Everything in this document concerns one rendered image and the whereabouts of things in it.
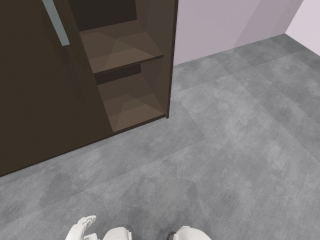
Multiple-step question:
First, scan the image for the robot thigh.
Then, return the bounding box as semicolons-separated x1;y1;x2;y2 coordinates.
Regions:
103;227;132;240
173;228;211;240

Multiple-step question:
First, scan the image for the left robot hand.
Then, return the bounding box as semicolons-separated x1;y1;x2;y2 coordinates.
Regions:
65;215;100;240

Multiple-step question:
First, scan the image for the robot right thigh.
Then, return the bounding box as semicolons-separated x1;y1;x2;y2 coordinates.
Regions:
173;228;211;240

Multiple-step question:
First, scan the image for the wardrobe door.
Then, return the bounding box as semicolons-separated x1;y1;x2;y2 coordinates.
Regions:
0;0;114;176

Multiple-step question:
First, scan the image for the robot left thigh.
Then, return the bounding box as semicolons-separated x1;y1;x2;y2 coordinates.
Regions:
103;227;132;240

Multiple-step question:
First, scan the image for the handle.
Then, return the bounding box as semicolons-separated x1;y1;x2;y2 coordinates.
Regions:
42;0;70;46

